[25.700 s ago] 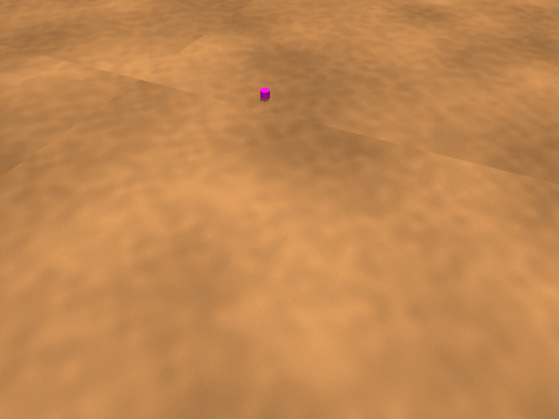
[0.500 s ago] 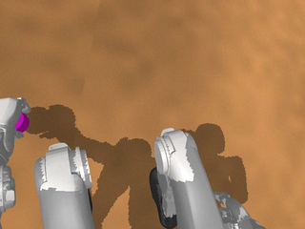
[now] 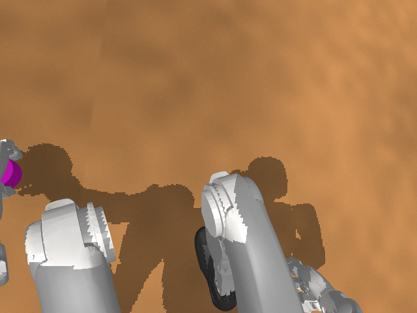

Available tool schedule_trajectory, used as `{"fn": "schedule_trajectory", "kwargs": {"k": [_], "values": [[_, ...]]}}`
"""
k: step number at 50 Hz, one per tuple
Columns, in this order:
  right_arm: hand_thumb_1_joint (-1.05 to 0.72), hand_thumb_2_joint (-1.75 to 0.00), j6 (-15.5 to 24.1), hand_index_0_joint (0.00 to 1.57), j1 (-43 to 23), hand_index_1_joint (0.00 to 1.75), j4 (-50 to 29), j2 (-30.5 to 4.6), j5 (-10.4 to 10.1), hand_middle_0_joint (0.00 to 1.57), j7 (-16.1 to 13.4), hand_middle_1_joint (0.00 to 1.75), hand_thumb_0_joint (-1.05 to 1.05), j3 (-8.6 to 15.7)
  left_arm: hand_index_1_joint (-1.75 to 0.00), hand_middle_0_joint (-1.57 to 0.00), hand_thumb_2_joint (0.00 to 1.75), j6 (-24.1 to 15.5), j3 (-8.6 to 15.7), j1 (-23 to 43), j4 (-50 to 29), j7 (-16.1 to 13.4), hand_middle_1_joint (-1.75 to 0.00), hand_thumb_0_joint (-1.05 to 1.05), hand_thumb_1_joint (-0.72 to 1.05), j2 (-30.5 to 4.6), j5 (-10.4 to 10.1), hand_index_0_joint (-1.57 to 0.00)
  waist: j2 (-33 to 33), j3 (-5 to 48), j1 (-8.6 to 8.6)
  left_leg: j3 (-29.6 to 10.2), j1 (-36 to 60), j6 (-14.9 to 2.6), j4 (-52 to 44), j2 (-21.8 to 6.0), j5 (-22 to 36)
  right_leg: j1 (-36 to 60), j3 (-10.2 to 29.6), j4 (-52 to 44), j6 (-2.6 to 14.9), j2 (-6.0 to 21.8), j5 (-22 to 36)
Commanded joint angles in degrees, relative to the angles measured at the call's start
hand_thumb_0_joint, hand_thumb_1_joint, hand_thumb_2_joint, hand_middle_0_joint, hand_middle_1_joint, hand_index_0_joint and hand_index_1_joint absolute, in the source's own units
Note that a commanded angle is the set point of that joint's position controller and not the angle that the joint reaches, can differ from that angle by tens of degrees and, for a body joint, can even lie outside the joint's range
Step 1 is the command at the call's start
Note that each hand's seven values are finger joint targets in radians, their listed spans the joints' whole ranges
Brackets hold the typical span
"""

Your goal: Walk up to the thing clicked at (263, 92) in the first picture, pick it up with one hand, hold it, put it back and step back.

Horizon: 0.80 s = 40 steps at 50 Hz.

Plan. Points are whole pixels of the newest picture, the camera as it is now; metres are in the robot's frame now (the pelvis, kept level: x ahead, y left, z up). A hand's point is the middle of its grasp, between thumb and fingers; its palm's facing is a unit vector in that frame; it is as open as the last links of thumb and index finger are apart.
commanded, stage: rest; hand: left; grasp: from above
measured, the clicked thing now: out of the picture +0.38 +0.33 -0.25
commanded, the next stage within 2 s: open in 0.46 s
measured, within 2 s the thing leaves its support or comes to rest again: rests again in 0.34 s
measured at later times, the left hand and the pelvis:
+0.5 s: hand out of the picture +0.37 +0.32 -0.24, palm faces -0.44 -0.17 -0.88, open 8.1 cm; pelvis +0.00 +0.01 +0.00, yaw -2 degrees
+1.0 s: hand out of the picture +0.37 +0.33 -0.24, palm faces -0.43 -0.16 -0.89, open 11.5 cm; pelvis -0.01 +0.01 +0.00, yaw -3 degrees
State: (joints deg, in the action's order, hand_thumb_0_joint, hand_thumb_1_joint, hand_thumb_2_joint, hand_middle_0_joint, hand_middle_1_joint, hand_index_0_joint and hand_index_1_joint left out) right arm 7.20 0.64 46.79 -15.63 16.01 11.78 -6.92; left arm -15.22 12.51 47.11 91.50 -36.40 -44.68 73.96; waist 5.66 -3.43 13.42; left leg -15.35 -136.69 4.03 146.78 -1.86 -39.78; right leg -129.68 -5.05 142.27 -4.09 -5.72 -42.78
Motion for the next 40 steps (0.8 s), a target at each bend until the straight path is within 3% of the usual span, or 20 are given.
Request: {"fn": "schedule_trajectory", "kwargs": {"k": [1,3,4,5,6,10,15,20,21,24,25,28,29,31,32,33,36,38,40], "values": [[-0.89,-0.89,1.2,0.2,9.1,0.3,-0.9,-15.8,0.3,0.2,0.0,0.3,0.0,3.8,-0.5,-1.07,0.58,0.0,0.1,13.6,-4.7,-3.0,-0.52,0.0,0.74,-15.1,-0.7,-1.09,-22.3,37.0,0.49,9.8,28.0,-4.37,-12.4,-0.9,9.4,17.1,-8.0,-13.9,5.08,-1.0,15.8],[-0.89,-0.89,1.4,0.2,8.7,0.3,-0.7,-15.6,0.2,0.2,0.1,0.3,0.0,3.7,-0.49,-1.07,0.58,0.0,-0.4,12.9,-5.0,-3.2,-0.51,0.0,0.73,-14.5,-0.7,-1.09,-22.4,37.6,-0.09,9.5,28.7,-4.35,-12.9,-1.0,9.3,17.7,-7.9,-14.2,5.07,-1.2,15.6],[-0.89,-0.89,1.5,0.2,8.9,0.3,-0.8,-16.0,0.5,0.2,0.2,0.3,0.0,3.6,-0.5,-1.06,0.57,0.0,0.6,13.2,-5.3,-3.5,-0.53,0.0,0.74,-15.4,-1.0,-1.09,-22.2,38.0,0.32,9.5,28.9,-4.4,-12.6,-1.0,10.5,18.6,-8.2,-14.0,4.85,-1.2,17.2],[-0.89,-0.89,1.7,0.2,8.3,0.3,-0.6,-15.4,0.3,0.2,0.3,0.3,0.0,3.4,-0.5,-1.05,0.58,0.2,-1.1,13.2,-3.9,-3.5,-0.53,0.0,0.72,-13.7,-1.0,-1.07,-21.9,37.2,0.16,9.4,28.8,-4.33,-12.5,-1.1,9.6,17.6,-8.0,-14.0,4.95,-1.3,16.2],[-0.89,-0.89,2.1,0.2,8.6,0.3,-0.5,-15.9,0.8,0.2,0.7,0.3,0.0,3.1,-0.51,-1.05,0.57,0.1,-1.4,14.5,-4.0,-3.7,-0.54,0.0,0.73,-13.9,-1.1,-1.08,-21.5,36.9,1.49,9.3,28.4,-4.41,-11.6,-1.1,10.1,17.9,-8.2,-13.8,4.71,-1.2,17.0],[-0.9,-0.9,2.6,0.2,8.8,0.3,-0.5,-16.5,0.8,0.2,1.0,0.3,0.0,2.8,-0.49,-1.03,0.55,0.1,0.1,13.3,-4.2,-4.6,-0.52,0.0,0.69,-15.8,-1.1,-1.05,-22.6,37.8,0.76,9.2,29.8,-4.26,-12.1,-1.2,12.3,19.5,-8.4,-13.6,4.69,-1.4,19.2],[-0.9,-0.9,3.2,0.2,7.5,0.3,-0.4,-16.5,0.8,0.2,1.6,0.3,0.0,2.2,-0.48,-1.01,0.53,0.5,-2.6,14.3,-2.6,-5.3,-0.51,0.0,0.67,-14.1,-1.4,-1.04,-22.8,35.4,1.46,8.6,28.4,-4.3,-12.4,-1.4,9.7,17.7,-8.7,-13.9,4.85,-1.6,16.7],[-0.89,-0.9,3.5,0.2,8.0,0.3,-0.6,-17.1,0.8,0.2,1.9,0.3,0.0,2.1,-0.49,-1.0,0.55,0.9,-1.6,12.4,-1.3,-5.7,-0.51,0.0,0.65,-14.5,-2.0,-1.02,-21.8,36.5,1.17,8.3,29.0,-4.36,-12.9,-1.5,10.4,19.4,-8.9,-14.5,4.81,-1.9,17.2],[-0.9,-0.9,3.8,0.2,8.0,0.3,-0.9,-17.2,1.0,0.2,2.1,0.3,0.0,1.5,-0.5,-0.98,0.53,0.9,-2.1,13.2,-0.1,-5.8,-0.53,0.0,0.65,-14.4,-1.9,-1.01,-21.5,35.1,2.13,8.2,29.0,-4.32,-12.5,-1.4,10.5,18.5,-9.6,-13.9,4.62,-1.6,17.5],[-0.9,-0.9,4.5,0.2,7.8,0.3,-0.6,-17.4,1.3,0.2,2.5,0.3,0.0,1.4,-0.5,-0.98,0.53,0.7,-3.6,14.7,0.5,-5.8,-0.53,0.0,0.63,-14.0,-1.9,-1.0,-21.1,33.5,2.83,7.9,27.9,-4.46,-12.2,-1.5,9.2,17.8,-9.5,-14.2,4.62,-1.7,16.5],[-0.9,-0.9,4.4,0.2,8.3,0.3,-0.6,-18.3,1.4,0.2,2.4,0.3,0.0,1.5,-0.49,-0.98,0.55,0.7,-1.0,13.6,0.4,-6.2,-0.52,0.0,0.62,-16.6,-2.2,-1.0,-20.4,34.5,2.43,7.7,28.1,-4.48,-12.6,-1.5,10.3,19.2,-9.8,-14.8,4.5,-1.8,17.1],[-0.9,-0.9,4.5,0.2,7.8,0.3,-1.1,-17.9,1.6,0.2,2.5,0.3,0.0,1.1,-0.51,-0.99,0.57,0.7,-1.6,12.6,2.0,-6.2,-0.53,0.0,0.63,-15.7,-1.8,-1.01,-21.1,33.1,2.12,7.7,27.8,-4.36,-13.2,-1.6,9.2,18.6,-9.7,-14.7,4.71,-1.9,15.9],[-0.89,-0.89,4.8,0.2,7.8,0.3,-1.0,-17.6,1.7,0.2,2.6,0.3,0.0,1.0,-0.53,-0.91,0.54,0.8,-2.4,13.5,2.2,-6.0,-0.55,0.0,0.55,-15.4,-1.5,-0.93,-21.2,32.3,3.05,7.7,28.1,-4.28,-12.8,-1.5,8.7,17.5,-10.1,-14.2,4.73,-1.8,15.6],[-0.89,-0.89,4.9,0.2,6.8,0.3,-1.2,-17.5,1.6,0.2,2.6,0.3,0.0,0.9,-0.53,-0.75,0.5,0.5,-3.8,14.5,0.6,-5.8,-0.56,0.0,0.39,-14.5,-1.8,-0.77,-22.8,33.6,2.48,7.6,28.9,-4.12,-13.4,-1.7,8.6,18.4,-9.8,-14.6,4.95,-2.1,15.4],[-0.89,-0.89,5.2,0.2,6.8,0.3,-1.0,-17.9,1.6,0.2,2.8,0.3,0.0,0.8,-0.52,-0.67,0.47,0.4,-3.6,15.1,0.7,-5.8,-0.56,0.0,0.31,-15.4,-1.9,-0.69,-22.7,32.7,2.9,7.5,28.3,-4.15,-12.9,-1.6,8.2,17.5,-10.1,-14.2,4.88,-1.9,15.1],[-0.89,-0.89,5.1,0.2,7.4,0.3,-1.1,-18.8,1.7,0.2,2.6,0.3,0.0,0.9,-0.52,-0.59,0.46,0.5,-1.7,13.4,0.7,-6.3,-0.56,0.0,0.23,-17.1,-1.9,-0.62,-22.3,33.5,2.16,7.3,28.5,-4.13,-13.7,-1.6,8.8,18.8,-10.3,-14.9,4.83,-1.9,15.3],[-0.89,-0.89,4.9,0.2,7.8,0.3,-0.7,-17.6,1.9,0.2,2.8,0.3,0.0,0.3,-0.57,-0.5,0.54,0.4,-1.2,12.6,1.0,-6.6,-0.59,0.0,0.0,-17.3,-1.5,-0.52,-21.7,33.6,2.35,7.5,27.8,-4.33,-12.7,-1.7,9.4,19.5,-9.8,-14.7,4.67,-2.0,16.3],[-0.89,-0.89,5.4,0.2,7.7,0.3,-1.5,-18.4,2.3,0.2,3.1,0.3,0.0,0.5,-0.6,-0.46,0.58,0.3,-3.3,14.6,0.2,-6.2,-0.63,0.0,-0.04,-15.3,-1.5,-0.48,-22.1,33.3,3.61,7.5,28.5,-4.37,-12.4,-1.7,9.8,19.4,-9.8,-14.8,4.44,-2.0,17.3],[-0.89,-0.89,5.6,0.2,7.2,0.3,-1.5,-18.4,2.0,0.2,3.1,0.3,0.0,0.6,-0.63,-0.43,0.6,0.4,-3.4,14.5,0.3,-6.4,-0.66,0.0,-0.07,-15.8,-1.5,-0.45,-22.7,32.8,3.18,7.4,28.6,-4.34,-12.5,-1.8,9.5,18.9,-9.7,-14.8,4.59,-2.1,16.9]]}}
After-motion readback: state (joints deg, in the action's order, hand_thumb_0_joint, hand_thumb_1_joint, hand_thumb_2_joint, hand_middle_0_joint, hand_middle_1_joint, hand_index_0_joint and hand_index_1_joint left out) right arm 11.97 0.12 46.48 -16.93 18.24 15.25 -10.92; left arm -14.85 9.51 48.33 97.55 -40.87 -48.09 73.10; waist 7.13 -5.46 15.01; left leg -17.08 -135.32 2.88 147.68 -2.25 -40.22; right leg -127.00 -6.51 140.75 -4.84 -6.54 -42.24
